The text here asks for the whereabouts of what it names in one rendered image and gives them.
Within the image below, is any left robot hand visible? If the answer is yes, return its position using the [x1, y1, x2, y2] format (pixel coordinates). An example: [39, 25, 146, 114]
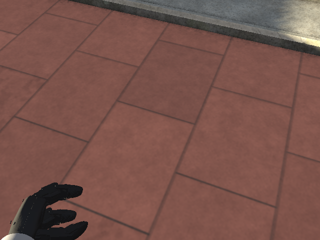
[8, 182, 88, 240]

